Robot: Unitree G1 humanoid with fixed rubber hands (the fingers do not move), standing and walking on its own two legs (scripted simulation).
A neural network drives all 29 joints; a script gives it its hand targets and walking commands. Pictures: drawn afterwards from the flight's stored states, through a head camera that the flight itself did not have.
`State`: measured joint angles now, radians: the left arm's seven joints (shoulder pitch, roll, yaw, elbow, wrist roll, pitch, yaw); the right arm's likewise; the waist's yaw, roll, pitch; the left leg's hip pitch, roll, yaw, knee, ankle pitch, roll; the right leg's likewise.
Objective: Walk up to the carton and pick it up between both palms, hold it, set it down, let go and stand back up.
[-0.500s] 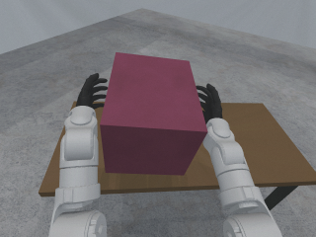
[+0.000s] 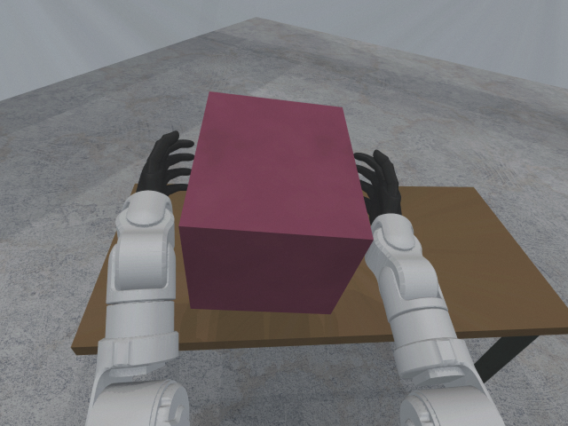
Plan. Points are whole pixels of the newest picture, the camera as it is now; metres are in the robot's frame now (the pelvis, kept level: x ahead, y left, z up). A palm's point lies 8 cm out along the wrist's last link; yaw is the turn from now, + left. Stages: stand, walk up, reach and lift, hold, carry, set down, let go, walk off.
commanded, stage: set down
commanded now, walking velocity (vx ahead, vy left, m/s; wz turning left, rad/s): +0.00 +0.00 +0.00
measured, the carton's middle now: (270, 203) +0.41 +0.01 +0.13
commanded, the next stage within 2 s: none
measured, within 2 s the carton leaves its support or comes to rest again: neither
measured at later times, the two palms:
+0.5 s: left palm (166, 216) +0.38 +0.16 +0.13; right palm (369, 226) +0.37 -0.14 +0.12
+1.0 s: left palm (174, 215) +0.40 +0.15 +0.11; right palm (367, 229) +0.38 -0.15 +0.10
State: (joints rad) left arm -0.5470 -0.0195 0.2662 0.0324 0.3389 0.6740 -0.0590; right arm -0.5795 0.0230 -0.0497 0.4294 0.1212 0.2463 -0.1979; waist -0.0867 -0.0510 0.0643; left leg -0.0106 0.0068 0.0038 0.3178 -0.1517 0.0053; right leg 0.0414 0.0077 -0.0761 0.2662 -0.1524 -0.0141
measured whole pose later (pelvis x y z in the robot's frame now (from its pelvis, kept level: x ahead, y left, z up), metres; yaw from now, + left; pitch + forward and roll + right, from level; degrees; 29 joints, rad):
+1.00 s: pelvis +0.02 +0.00 +0.00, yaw +0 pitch -4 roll +0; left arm -0.57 -0.04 0.29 0.48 0.34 0.22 -0.03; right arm -0.55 0.08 -0.24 0.76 -0.09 -0.22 -0.15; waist -0.02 -0.05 0.06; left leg -0.07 0.01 0.02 0.28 -0.15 0.00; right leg -0.02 0.00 -0.09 0.23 -0.15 -0.02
